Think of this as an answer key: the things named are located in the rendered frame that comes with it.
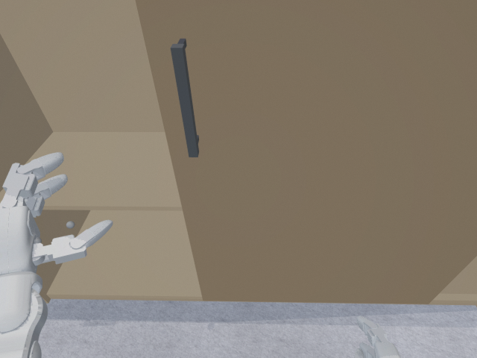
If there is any left robot hand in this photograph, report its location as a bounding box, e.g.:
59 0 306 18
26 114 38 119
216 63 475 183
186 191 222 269
0 152 113 275

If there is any wardrobe door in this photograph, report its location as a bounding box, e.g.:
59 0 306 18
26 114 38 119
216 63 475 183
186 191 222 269
136 0 477 304
439 256 477 294

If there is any right robot hand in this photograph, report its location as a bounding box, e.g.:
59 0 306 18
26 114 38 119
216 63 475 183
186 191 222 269
354 316 401 358

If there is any handle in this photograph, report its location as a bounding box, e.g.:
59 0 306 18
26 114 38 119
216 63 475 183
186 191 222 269
171 39 199 157

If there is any robot left forearm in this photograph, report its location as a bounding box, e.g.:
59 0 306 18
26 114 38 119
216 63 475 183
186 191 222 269
0 271 48 358

